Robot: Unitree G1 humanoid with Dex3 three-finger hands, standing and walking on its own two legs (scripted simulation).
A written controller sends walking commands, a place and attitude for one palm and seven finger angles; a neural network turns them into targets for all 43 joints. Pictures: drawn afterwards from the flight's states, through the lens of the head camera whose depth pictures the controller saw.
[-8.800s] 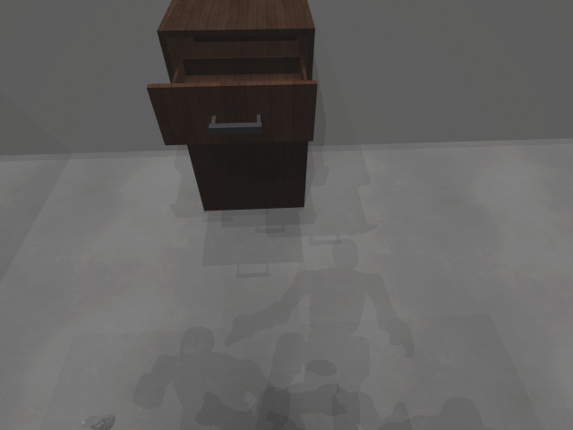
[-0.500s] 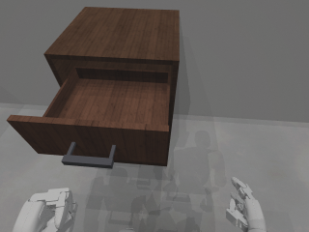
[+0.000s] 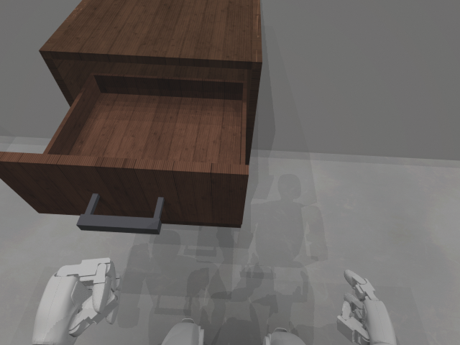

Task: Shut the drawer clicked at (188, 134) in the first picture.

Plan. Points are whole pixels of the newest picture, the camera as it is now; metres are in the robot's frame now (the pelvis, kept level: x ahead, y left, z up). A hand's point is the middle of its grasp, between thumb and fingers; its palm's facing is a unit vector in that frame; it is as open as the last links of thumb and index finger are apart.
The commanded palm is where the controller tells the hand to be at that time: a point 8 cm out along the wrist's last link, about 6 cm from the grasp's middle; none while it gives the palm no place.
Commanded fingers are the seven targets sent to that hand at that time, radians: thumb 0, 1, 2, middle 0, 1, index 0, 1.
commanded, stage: bring the fist close to the handle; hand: left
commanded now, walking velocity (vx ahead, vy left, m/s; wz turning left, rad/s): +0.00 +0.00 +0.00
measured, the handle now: (123, 212) +0.33 +0.21 +0.02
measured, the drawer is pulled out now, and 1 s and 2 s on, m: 0.29 0.29 0.19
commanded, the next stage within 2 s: push the drawer shut in 0.84 s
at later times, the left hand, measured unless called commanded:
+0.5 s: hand (133, 276) +0.23 +0.17 +0.01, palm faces -0.02 -1.00 -0.04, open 3.3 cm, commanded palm +0.20 +0.23 +0.02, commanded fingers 0.00 0.90 0.90 -1.40 -1.60 -1.40 -1.60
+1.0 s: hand (136, 277) +0.23 +0.17 +0.01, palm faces -0.01 -1.00 -0.05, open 3.3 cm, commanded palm +0.21 +0.22 +0.02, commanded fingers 0.00 0.90 0.90 -1.40 -1.60 -1.40 -1.60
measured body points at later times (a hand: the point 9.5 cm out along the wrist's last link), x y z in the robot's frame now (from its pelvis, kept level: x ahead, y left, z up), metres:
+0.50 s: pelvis -0.01 +0.01 -0.03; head +0.08 +0.02 +0.41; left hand +0.22 +0.23 +0.01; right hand +0.18 -0.22 -0.11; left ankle +0.02 +0.12 -0.66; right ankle +0.01 -0.11 -0.66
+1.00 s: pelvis +0.00 +0.01 -0.03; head +0.09 +0.02 +0.41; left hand +0.22 +0.22 +0.02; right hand +0.19 -0.23 -0.11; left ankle +0.02 +0.12 -0.66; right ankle +0.01 -0.11 -0.66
